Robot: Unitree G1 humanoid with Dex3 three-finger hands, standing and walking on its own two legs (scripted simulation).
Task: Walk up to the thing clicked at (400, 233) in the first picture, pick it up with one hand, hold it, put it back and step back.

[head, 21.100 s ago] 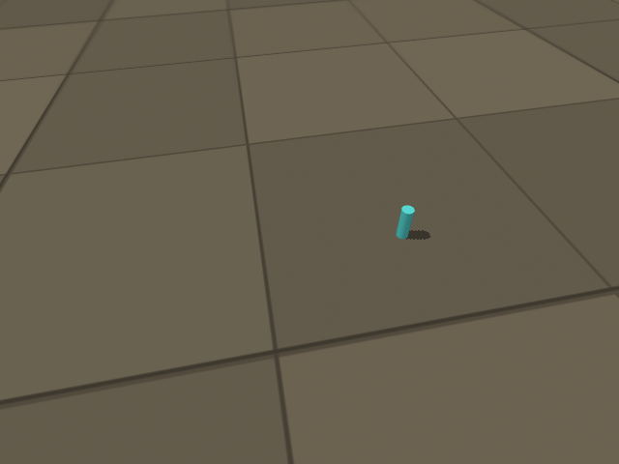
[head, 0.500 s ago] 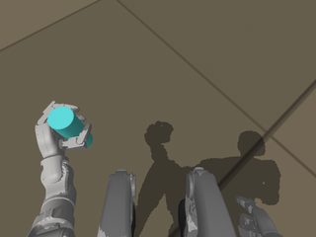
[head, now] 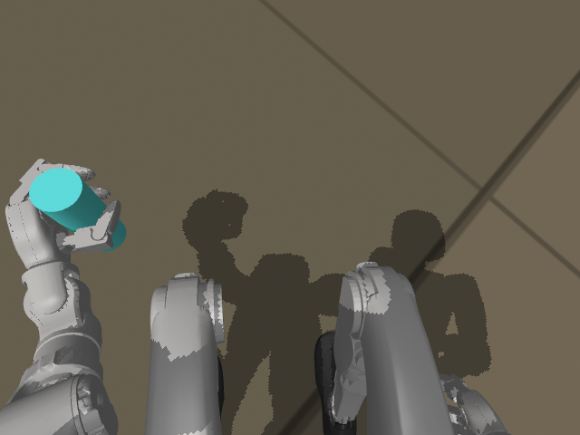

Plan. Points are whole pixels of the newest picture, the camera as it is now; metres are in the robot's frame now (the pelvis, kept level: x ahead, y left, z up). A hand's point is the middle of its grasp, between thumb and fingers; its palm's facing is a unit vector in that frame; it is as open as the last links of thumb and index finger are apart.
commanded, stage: crouch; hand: left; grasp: from the side
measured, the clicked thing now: (86, 215) +0.41 +0.27 -0.07
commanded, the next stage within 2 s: lower in 0.54 s
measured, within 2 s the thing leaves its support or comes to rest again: neither
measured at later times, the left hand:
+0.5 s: hand (98, 224) +0.42 +0.28 -0.13, palm faces +0.34 -0.94 +0.00, open 7.7 cm
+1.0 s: hand (112, 232) +0.42 +0.28 -0.19, palm faces +0.35 -0.94 +0.00, open 7.7 cm
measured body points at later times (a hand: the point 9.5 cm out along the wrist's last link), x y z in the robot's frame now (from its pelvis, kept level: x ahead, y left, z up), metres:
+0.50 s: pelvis +0.00 +0.01 -0.05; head +0.21 +0.09 +0.34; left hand +0.39 +0.33 -0.12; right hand +0.14 -0.27 -0.14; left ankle +0.09 +0.13 -0.32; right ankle +0.11 -0.12 -0.32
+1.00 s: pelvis -0.01 +0.01 -0.06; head +0.22 +0.12 +0.31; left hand +0.40 +0.33 -0.18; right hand +0.13 -0.27 -0.13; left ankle +0.09 +0.13 -0.32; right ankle +0.11 -0.12 -0.32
